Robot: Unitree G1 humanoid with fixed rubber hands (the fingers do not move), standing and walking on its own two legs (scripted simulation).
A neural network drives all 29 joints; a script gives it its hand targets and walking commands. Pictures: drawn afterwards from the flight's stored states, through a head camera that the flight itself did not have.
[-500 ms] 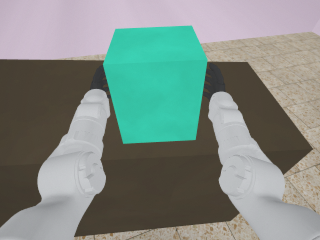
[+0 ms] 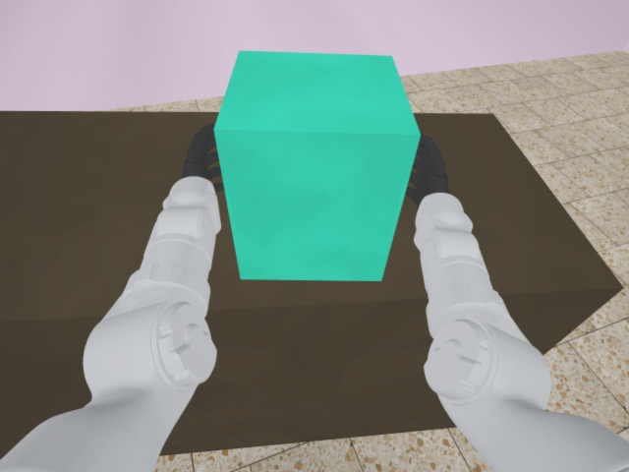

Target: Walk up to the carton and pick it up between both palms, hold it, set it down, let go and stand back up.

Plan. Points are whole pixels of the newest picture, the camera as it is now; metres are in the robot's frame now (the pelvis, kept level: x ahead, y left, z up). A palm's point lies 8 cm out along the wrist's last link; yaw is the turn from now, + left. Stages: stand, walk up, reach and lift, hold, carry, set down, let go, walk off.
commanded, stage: set down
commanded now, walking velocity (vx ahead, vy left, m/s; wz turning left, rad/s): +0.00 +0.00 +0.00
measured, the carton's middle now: (313, 171) +0.49 -0.03 +0.13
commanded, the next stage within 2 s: none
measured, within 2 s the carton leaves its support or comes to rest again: neither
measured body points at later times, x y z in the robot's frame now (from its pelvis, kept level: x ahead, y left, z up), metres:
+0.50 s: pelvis +0.00 +0.00 +0.00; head +0.02 +0.02 +0.45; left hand +0.46 +0.13 +0.13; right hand +0.43 -0.18 +0.13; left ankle -0.02 +0.11 -0.75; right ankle +0.00 -0.11 -0.75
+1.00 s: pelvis -0.01 +0.00 +0.00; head +0.04 +0.02 +0.44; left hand +0.48 +0.13 +0.12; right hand +0.45 -0.18 +0.13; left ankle -0.02 +0.11 -0.75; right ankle +0.00 -0.11 -0.75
